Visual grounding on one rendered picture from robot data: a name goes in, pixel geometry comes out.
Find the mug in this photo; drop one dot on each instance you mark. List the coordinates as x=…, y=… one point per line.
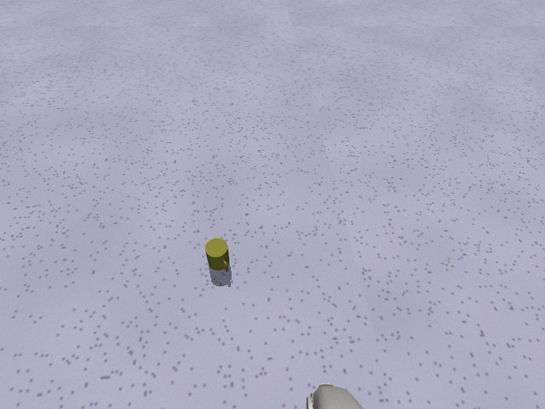
x=217, y=254

